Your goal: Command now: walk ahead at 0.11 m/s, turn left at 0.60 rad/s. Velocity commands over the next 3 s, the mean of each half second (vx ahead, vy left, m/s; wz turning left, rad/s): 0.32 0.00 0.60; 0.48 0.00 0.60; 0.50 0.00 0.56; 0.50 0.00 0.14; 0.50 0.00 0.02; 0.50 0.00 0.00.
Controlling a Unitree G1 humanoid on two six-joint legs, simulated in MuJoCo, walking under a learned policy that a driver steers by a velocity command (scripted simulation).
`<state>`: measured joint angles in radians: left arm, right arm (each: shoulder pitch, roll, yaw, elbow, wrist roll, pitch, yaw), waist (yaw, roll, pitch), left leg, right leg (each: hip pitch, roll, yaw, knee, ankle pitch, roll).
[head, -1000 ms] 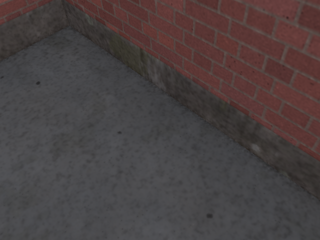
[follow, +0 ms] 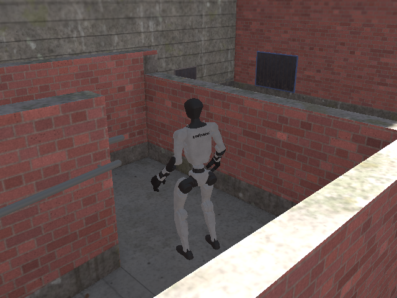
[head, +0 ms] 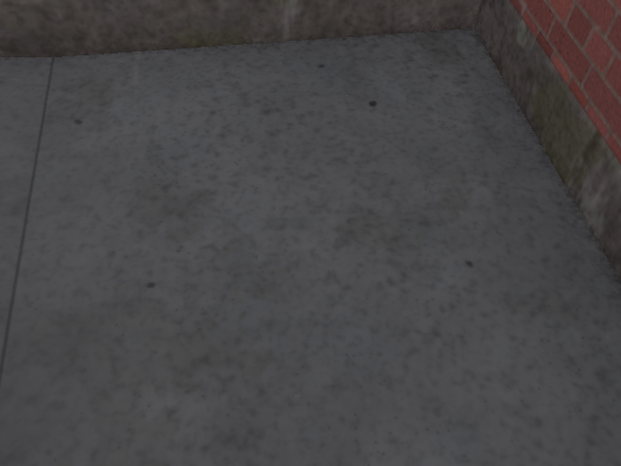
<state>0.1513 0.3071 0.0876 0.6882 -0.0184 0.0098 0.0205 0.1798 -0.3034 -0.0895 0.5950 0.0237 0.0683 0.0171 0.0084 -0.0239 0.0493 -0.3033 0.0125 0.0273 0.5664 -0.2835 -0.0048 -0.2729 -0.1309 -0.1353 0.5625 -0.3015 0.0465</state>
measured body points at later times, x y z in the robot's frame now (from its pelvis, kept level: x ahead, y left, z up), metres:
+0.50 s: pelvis +0.16 +0.01 +0.00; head +0.18 +0.02 +0.45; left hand +0.31 +0.32 -0.06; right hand +0.28 -0.27 -0.11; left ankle +0.00 +0.11 -0.72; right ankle +0.26 -0.08 -0.73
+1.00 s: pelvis +0.38 +0.13 -0.02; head +0.42 +0.17 +0.43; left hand +0.25 +0.41 -0.14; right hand +0.70 +0.05 -0.09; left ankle +0.42 +0.25 -0.73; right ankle +0.28 -0.09 -0.67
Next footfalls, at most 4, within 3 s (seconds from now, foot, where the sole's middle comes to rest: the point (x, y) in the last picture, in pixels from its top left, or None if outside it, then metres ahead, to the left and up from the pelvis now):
0.48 right None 0.29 -0.08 -0.77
0.96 left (180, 460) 0.46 0.28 -0.77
1.40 right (196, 334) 0.74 0.28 -0.77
1.78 left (127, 395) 0.59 0.41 -0.77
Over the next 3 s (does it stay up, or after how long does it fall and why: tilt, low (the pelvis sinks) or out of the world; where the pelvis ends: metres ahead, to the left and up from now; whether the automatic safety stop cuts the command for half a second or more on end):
stays up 0.71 0.41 0.02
